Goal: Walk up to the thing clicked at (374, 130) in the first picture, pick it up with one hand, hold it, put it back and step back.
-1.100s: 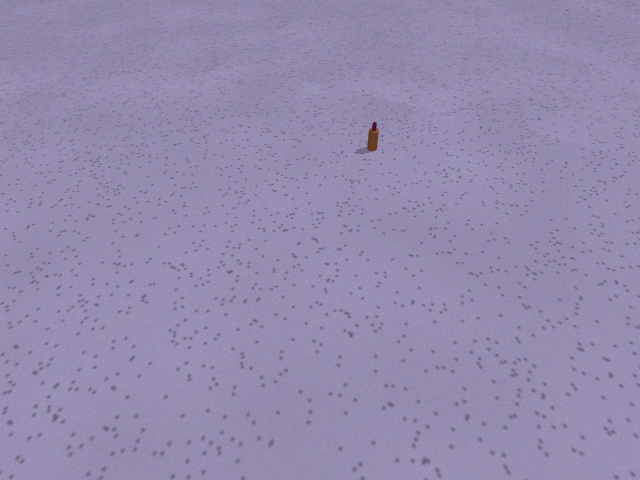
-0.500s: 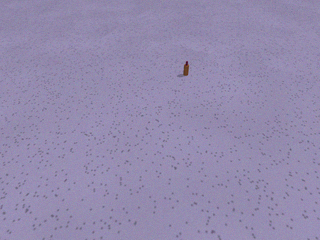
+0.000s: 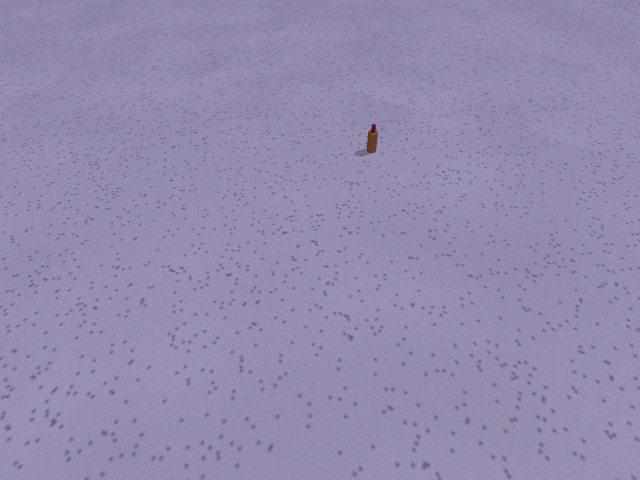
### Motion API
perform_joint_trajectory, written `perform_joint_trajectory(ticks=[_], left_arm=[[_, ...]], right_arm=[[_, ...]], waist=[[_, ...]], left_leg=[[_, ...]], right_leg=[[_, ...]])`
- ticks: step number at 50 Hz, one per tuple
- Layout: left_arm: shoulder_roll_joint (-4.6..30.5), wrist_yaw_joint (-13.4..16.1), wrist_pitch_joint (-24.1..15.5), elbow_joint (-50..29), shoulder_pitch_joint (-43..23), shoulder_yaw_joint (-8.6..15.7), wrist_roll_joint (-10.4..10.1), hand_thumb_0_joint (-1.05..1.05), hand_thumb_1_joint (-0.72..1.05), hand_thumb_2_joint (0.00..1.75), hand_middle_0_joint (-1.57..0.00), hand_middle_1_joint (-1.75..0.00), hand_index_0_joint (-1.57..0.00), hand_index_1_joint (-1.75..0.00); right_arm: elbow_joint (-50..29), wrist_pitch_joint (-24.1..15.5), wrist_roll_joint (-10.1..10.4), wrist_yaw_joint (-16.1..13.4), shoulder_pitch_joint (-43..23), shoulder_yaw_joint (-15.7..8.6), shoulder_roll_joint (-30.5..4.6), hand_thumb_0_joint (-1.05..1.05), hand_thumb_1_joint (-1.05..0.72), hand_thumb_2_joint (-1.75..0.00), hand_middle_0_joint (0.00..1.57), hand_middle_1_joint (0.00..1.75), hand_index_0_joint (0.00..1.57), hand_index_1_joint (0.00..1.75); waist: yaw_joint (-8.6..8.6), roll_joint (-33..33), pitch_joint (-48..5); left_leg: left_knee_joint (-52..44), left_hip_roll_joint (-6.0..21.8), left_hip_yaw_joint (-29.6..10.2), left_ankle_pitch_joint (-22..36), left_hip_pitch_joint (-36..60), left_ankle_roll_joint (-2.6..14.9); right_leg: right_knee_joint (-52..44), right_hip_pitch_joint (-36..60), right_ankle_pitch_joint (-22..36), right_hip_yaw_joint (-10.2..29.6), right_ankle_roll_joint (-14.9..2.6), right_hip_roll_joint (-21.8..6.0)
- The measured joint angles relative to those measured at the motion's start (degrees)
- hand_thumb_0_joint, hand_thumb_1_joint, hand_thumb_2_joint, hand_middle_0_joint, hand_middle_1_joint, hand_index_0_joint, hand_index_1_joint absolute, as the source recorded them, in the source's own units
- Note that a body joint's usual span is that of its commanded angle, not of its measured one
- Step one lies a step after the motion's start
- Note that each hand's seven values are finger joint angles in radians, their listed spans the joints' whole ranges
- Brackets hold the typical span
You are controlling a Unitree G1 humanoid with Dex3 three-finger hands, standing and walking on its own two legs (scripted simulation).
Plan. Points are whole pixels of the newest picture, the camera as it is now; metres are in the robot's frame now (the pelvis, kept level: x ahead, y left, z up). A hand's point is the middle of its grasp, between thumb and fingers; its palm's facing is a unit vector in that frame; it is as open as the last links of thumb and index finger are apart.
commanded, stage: stand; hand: left
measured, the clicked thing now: (372, 137) +1.93 -0.27 -0.70
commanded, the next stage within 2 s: walk up in 0.02 s
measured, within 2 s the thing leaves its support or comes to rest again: neither
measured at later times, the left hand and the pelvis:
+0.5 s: hand (219, 439) +0.23 +0.17 -0.13, palm faces -0.11 -0.91 -0.40, open 7.4 cm; pelvis +0.13 -0.10 -0.02, yaw -9 degrees
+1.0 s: hand (267, 276) +0.55 +0.13 -0.16, palm faces -0.31 -0.89 -0.34, open 7.4 cm; pelvis +0.40 -0.11 -0.01, yaw -15 degrees
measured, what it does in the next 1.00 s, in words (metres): walks ahead, turning right: right foot, then left foot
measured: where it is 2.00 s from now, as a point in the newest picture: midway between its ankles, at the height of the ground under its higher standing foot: (397, 292)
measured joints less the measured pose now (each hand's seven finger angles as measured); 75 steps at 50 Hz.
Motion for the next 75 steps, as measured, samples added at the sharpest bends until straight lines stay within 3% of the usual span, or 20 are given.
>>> perform_joint_trajectory(ticks=[2,4,9,16,18,19,22,24,33,38,41,44,46,52,56,60,62,65,67,75], left_arm=[[0.03,-0.67,0.07,-0.67,0.56,0.68,0.41,0.00,0.90,0.90,-0.20,-0.30,-0.20,-0.30],[0.70,-2.43,0.19,-2.16,2.54,2.16,1.18,0.00,0.90,0.90,-0.20,-0.30,-0.20,-0.30],[3.56,-5.00,0.95,-3.76,3.96,4.00,1.78,0.00,0.90,0.90,-0.20,-0.30,-0.20,-0.30],[6.64,-7.39,0.11,-6.66,5.38,5.84,1.50,0.00,0.91,0.90,-0.20,-0.30,-0.20,-0.30],[7.20,-6.89,-0.95,-7.11,5.60,6.37,1.68,0.00,0.90,0.90,-0.20,-0.30,-0.20,-0.30],[6.99,-6.25,-1.69,-7.60,5.43,6.71,1.82,0.00,0.90,0.90,-0.20,-0.30,-0.20,-0.30],[5.15,-5.06,-2.76,-9.07,6.45,6.14,0.72,0.00,0.91,0.90,-0.20,-0.30,-0.20,-0.30],[3.66,-4.75,-2.83,-9.21,7.61,5.23,0.29,0.00,0.91,0.90,-0.20,-0.30,-0.20,-0.30],[2.61,-4.46,-3.70,-10.14,12.99,3.74,0.03,0.00,0.90,0.90,-0.20,-0.30,-0.20,-0.30],[3.95,-4.17,-3.72,-10.70,13.39,3.68,0.26,0.00,0.90,0.90,-0.20,-0.30,-0.20,-0.30],[5.08,-3.41,-3.15,-10.62,13.02,3.78,0.23,0.00,0.90,0.90,-0.20,-0.30,-0.20,-0.30],[5.27,-2.37,-2.56,-10.02,11.34,3.10,-0.40,0.01,0.90,0.90,-0.20,-0.30,-0.20,-0.30],[5.82,-2.53,-3.00,-10.15,10.54,2.81,-0.77,0.01,0.90,0.90,-0.20,-0.30,-0.20,-0.30],[6.27,-4.62,-2.91,-11.80,6.72,3.36,-0.41,0.00,0.91,0.90,-0.20,-0.30,-0.20,-0.30],[6.02,-5.94,-2.77,-12.33,4.55,3.65,-0.08,0.00,0.91,0.90,-0.20,-0.30,-0.20,-0.30],[6.25,-6.16,-3.02,-11.96,3.72,4.15,0.21,0.00,0.90,0.90,-0.20,-0.30,-0.20,-0.30],[5.87,-5.43,-3.90,-12.07,2.81,4.70,0.38,0.00,0.90,0.90,-0.20,-0.30,-0.20,-0.30],[4.24,-4.31,-5.01,-13.35,2.76,4.10,-0.51,0.00,0.91,0.90,-0.20,-0.30,-0.20,-0.30],[2.84,-3.86,-5.06,-13.62,3.79,3.30,-0.90,0.00,0.91,0.90,-0.20,-0.30,-0.20,-0.30],[2.49,-3.49,-4.88,-12.92,9.94,2.69,-0.10,0.00,0.90,0.90,-0.20,-0.30,-0.20,-0.30]], right_arm=[[-0.52,-0.11,-0.38,0.45,0.43,-0.56,0.01,0.00,-0.90,-0.90,0.20,0.30,0.20,0.30],[-2.33,-1.24,-1.23,1.59,1.88,-2.00,-0.14,0.00,-0.90,-0.90,0.20,0.30,0.20,0.30],[-6.40,-4.10,-1.93,2.19,5.59,-4.27,-1.98,0.00,-0.90,-0.90,0.21,0.30,0.21,0.30],[-6.20,-3.13,-2.80,2.87,8.86,-5.90,-6.74,0.00,-0.90,-0.90,0.21,0.30,0.21,0.30],[-6.30,-2.62,-2.63,2.80,9.27,-6.04,-7.87,0.00,-0.90,-0.90,0.21,0.30,0.20,0.30],[-6.18,-2.16,-2.37,2.56,9.26,-6.01,-8.22,0.00,-0.90,-0.90,0.21,0.30,0.20,0.30],[-5.88,-0.86,-1.43,2.62,7.96,-5.29,-8.06,0.01,-0.90,-0.90,0.20,0.30,0.20,0.30],[-6.65,-1.20,-0.86,3.19,6.91,-4.71,-7.73,0.01,-0.91,-0.90,0.20,0.30,0.20,0.30],[-11.33,-1.95,-1.43,5.85,5.04,-4.05,-4.73,0.00,-0.90,-0.90,0.20,0.30,0.20,0.30],[-11.73,-2.20,-1.39,5.86,4.70,-4.52,-4.52,0.00,-0.90,-0.90,0.20,0.30,0.20,0.30],[-12.74,-3.82,-1.85,5.01,4.06,-5.14,-4.15,0.00,-0.90,-0.90,0.20,0.30,0.20,0.30],[-14.69,-4.92,-0.87,4.26,4.40,-5.15,-2.98,0.00,-0.90,-0.90,0.20,0.30,0.20,0.30],[-15.34,-4.96,-0.33,3.81,5.69,-4.44,-2.23,0.00,-0.90,-0.90,0.20,0.30,0.20,0.30],[-14.93,-5.13,-0.27,3.50,11.18,-3.25,-3.19,0.00,-0.90,-0.90,0.21,0.30,0.20,0.30],[-13.65,-4.76,-0.29,3.74,13.78,-3.41,-4.98,0.00,-0.90,-0.90,0.21,0.30,0.21,0.30],[-12.46,-4.03,-0.26,3.64,15.85,-3.76,-6.05,0.00,-0.90,-0.90,0.21,0.30,0.21,0.30],[-11.79,-3.52,-0.24,3.15,16.10,-3.76,-6.28,0.00,-0.90,-0.90,0.21,0.30,0.20,0.30],[-10.55,-2.30,0.10,2.52,13.72,-3.14,-5.73,0.01,-0.90,-0.90,0.20,0.30,0.20,0.30],[-10.59,-2.29,0.59,2.61,12.01,-2.87,-5.82,0.01,-0.90,-0.90,0.20,0.30,0.20,0.30],[-13.18,-2.62,-0.36,4.80,7.80,-3.47,-5.28,0.00,-0.90,-0.90,0.20,0.30,0.20,0.30]], waist=[[0.15,-0.04,-0.34],[0.60,-0.64,-1.73],[-0.63,-0.87,-2.68],[-0.68,0.52,-2.95],[-0.52,1.78,-2.92],[-0.24,2.87,-2.64],[1.30,4.07,-2.50],[1.71,4.73,-2.22],[3.03,2.86,-1.60],[3.40,1.27,-1.08],[2.71,-2.16,-0.02],[0.79,-3.17,0.80],[0.04,-3.93,0.63],[-1.54,-3.28,0.02],[-2.67,-1.47,-0.21],[-3.19,0.01,-1.67],[-2.77,1.96,-1.39],[-1.22,2.76,-0.19],[-0.39,3.65,0.15],[1.64,3.80,-0.42]], left_leg=[[1.27,0.08,0.30,-1.96,-0.60,0.51],[4.40,0.01,1.73,-7.72,-1.72,1.81],[2.70,1.26,4.26,-4.84,-0.34,2.36],[4.65,4.95,7.22,-10.18,5.33,-0.40],[12.62,7.50,6.75,-15.13,3.95,0.61],[20.80,8.50,4.49,-17.45,1.04,1.49],[40.79,5.59,-0.17,-15.52,-9.25,1.82],[44.17,4.76,0.32,-11.17,-14.65,2.00],[26.55,7.01,0.90,0.45,-26.90,-0.63],[15.48,7.15,1.70,4.92,-23.71,0.29],[16.13,4.23,4.54,4.42,-20.42,1.01],[18.62,3.79,6.04,-0.60,-18.26,1.37],[15.85,3.59,7.31,-1.46,-14.44,1.44],[8.32,2.87,9.08,-3.61,-4.68,1.58],[6.92,2.96,9.19,-7.03,0.15,0.58],[10.41,4.12,9.03,-13.56,3.58,-1.18],[19.98,6.76,7.22,-17.17,1.57,0.35],[40.88,4.34,1.01,-15.49,-7.66,1.89],[45.84,3.43,-0.30,-11.72,-13.22,2.47],[28.97,5.66,0.40,-2.71,-25.21,0.48]], right_leg=[[1.25,-0.70,-1.70,0.24,-0.36,0.10],[7.42,-3.73,-9.32,1.27,-1.45,0.02],[27.98,-16.28,-12.32,1.58,-1.60,-1.52],[19.10,-17.66,-6.93,-1.35,-0.52,-5.90],[17.16,-15.71,-1.82,-2.96,-0.41,-4.58],[19.54,-15.86,-2.64,-3.86,-0.45,-3.42],[19.72,-13.58,-5.71,-4.52,-1.55,-1.55],[15.53,-9.93,-5.17,-4.65,-1.99,-0.62],[3.59,2.14,-6.10,-3.01,-2.44,2.07],[4.79,6.83,-12.24,-2.64,-0.63,1.80],[19.03,3.73,-18.51,-0.90,-1.50,-1.84],[42.14,-7.34,-15.87,3.89,-3.13,0.54],[47.49,-13.70,-12.12,3.64,-2.99,0.26],[33.60,-24.36,-6.94,-0.13,-0.56,-4.44],[21.30,-24.85,1.11,-0.82,-0.81,-5.85],[14.89,-20.45,3.34,-2.76,-1.75,-5.09],[17.10,-18.93,1.89,-4.04,-1.68,-3.14],[19.59,-16.73,-2.50,-4.40,-1.60,-2.71],[16.50,-13.35,-2.69,-4.61,-1.63,-2.39],[6.97,-3.10,-4.71,-5.72,-1.61,-1.04]])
